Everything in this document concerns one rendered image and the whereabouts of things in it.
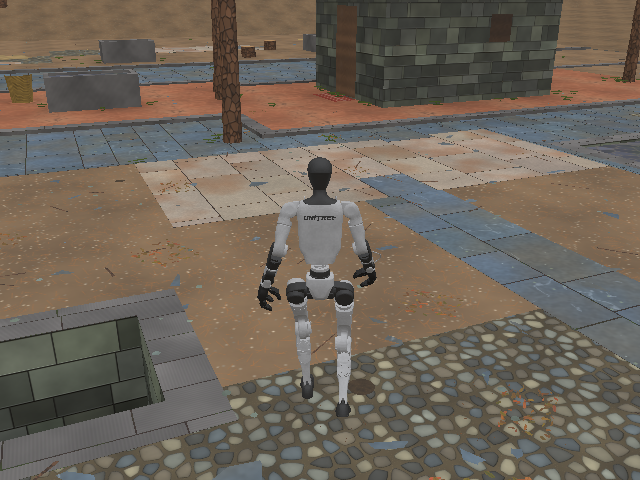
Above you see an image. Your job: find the right robot thigh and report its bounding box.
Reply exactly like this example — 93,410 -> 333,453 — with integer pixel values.
334,280 -> 354,353

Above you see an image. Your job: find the robot left forearm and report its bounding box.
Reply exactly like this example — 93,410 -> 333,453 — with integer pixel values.
260,242 -> 282,288

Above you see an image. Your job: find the right robot upper arm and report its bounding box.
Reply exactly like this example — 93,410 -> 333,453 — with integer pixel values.
341,201 -> 368,255

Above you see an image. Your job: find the robot left shin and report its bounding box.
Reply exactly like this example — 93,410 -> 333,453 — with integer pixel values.
295,322 -> 311,386

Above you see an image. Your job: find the right robot hand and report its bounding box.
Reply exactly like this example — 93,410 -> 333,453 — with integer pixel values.
353,268 -> 377,287

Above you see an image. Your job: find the robot right forearm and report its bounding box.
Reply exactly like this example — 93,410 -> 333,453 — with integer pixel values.
358,239 -> 375,273

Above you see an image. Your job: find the left robot upper arm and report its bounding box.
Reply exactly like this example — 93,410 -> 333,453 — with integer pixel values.
272,201 -> 299,258

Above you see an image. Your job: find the left robot hand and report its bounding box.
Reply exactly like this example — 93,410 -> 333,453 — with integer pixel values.
257,284 -> 281,311

